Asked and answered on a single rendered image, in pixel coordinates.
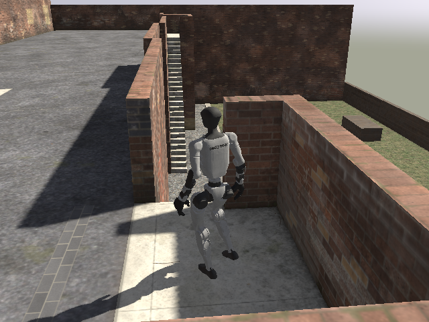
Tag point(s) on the right robot foot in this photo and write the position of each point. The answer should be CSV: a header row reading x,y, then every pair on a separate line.
x,y
233,255

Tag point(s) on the robot right upper arm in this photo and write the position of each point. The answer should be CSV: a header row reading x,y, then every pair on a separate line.
x,y
234,146

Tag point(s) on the right robot shin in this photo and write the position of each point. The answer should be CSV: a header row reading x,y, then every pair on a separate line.
x,y
224,232

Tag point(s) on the robot left upper arm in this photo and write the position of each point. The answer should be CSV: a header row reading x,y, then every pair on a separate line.
x,y
194,149

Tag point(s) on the robot right hand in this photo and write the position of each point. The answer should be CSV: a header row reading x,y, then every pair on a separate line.
x,y
240,187

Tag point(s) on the right robot forearm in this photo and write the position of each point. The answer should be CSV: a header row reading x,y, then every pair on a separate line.
x,y
240,173

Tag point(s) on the robot left hand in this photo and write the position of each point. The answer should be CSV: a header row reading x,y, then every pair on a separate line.
x,y
179,205

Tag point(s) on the left robot forearm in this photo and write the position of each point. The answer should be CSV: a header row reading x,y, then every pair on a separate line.
x,y
187,188

